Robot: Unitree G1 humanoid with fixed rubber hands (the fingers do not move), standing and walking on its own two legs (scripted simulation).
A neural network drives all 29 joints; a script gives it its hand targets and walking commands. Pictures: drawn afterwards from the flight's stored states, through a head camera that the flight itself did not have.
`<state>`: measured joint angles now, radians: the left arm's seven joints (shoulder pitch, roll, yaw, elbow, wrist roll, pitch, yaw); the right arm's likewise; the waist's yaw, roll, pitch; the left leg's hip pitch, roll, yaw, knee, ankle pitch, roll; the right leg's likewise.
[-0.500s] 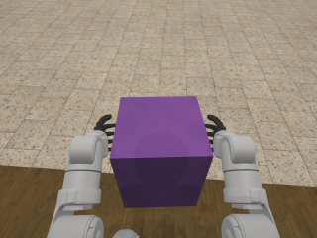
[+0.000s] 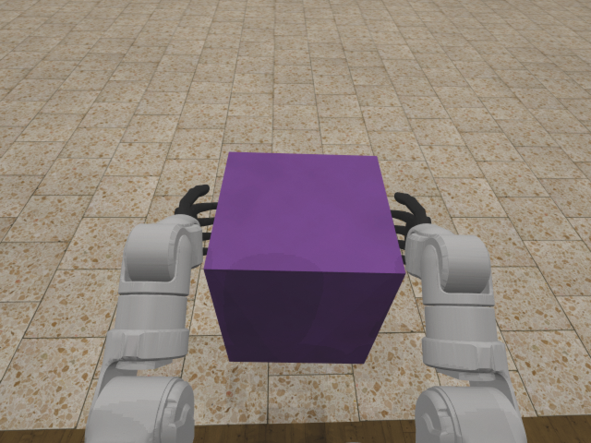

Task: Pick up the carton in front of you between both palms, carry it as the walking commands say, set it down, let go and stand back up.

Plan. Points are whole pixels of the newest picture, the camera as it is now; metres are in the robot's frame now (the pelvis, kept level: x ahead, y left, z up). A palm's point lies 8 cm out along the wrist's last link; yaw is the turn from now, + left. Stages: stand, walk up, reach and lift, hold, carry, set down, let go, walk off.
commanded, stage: carry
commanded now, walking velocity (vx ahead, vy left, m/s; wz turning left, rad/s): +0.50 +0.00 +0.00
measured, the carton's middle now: (299, 263) +0.37 -0.01 +0.04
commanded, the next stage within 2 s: none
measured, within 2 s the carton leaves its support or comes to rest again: neither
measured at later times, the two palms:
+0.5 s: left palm (221, 147) +0.66 +0.14 +0.04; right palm (366, 144) +0.67 -0.16 +0.03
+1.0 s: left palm (222, 61) +0.98 +0.17 +0.06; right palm (338, 66) +0.97 -0.13 +0.06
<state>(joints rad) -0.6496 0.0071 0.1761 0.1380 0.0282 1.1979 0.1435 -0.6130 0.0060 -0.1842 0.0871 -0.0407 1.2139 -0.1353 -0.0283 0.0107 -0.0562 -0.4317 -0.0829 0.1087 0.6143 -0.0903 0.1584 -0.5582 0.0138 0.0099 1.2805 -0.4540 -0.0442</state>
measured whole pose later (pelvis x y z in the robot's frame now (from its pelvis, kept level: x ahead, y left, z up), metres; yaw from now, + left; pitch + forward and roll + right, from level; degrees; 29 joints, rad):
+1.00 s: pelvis +0.62 +0.02 -0.05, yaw +0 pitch +5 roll +0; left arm -0.61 0.01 0.20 0.11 0.03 1.16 0.13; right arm -0.59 0.03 -0.17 0.09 -0.07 1.16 -0.13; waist -0.02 -0.01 -0.05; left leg -0.45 -0.02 0.15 0.50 -0.14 0.10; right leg -0.40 0.03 -0.02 1.18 -0.44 -0.03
